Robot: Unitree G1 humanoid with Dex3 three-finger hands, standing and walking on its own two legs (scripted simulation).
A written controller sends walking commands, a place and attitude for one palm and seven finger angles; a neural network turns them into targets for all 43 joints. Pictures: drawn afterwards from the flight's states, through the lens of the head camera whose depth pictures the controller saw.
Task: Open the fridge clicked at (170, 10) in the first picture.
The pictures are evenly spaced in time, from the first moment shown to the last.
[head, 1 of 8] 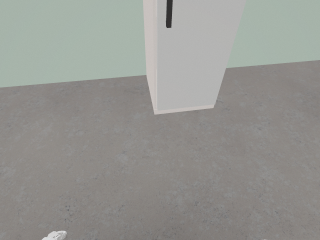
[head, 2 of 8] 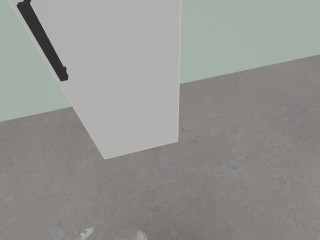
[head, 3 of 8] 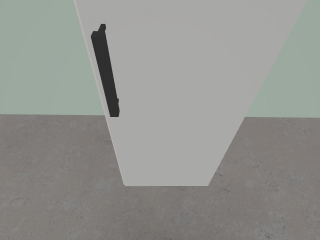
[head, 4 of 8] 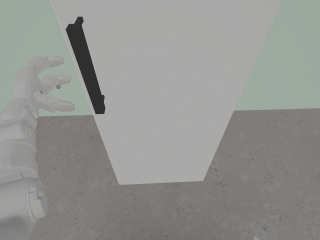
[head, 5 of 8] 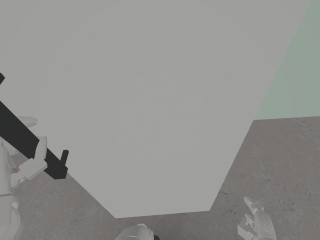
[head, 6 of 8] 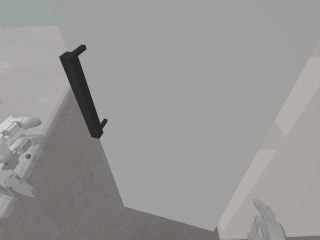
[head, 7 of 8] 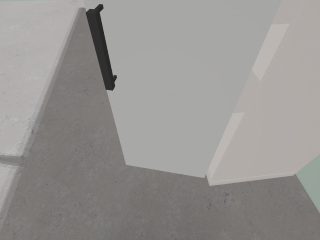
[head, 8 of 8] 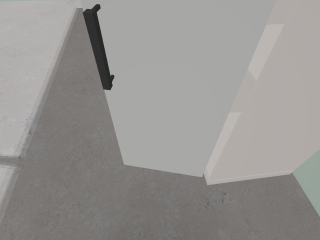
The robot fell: no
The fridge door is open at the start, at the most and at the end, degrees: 0 78 73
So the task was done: yes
